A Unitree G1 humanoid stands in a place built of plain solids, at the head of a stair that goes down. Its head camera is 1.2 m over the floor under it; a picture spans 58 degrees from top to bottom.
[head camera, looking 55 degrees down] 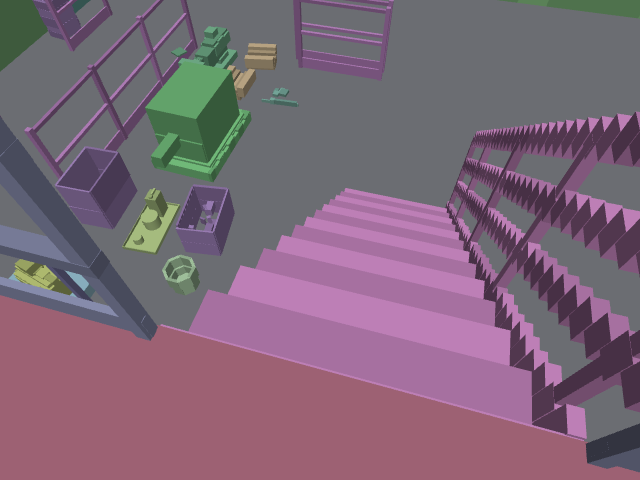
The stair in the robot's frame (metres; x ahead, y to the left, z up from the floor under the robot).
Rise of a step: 0.21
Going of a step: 0.24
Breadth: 1.20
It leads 15 degrees to the right of straight ahead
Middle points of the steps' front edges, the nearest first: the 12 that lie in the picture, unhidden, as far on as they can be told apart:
0.38 -0.10 0.00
0.61 -0.16 -0.21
0.84 -0.23 -0.41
1.07 -0.29 -0.62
1.30 -0.36 -0.83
1.53 -0.42 -1.04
1.76 -0.48 -1.24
1.99 -0.55 -1.45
2.23 -0.61 -1.66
2.46 -0.67 -1.87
2.69 -0.74 -2.08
2.92 -0.80 -2.28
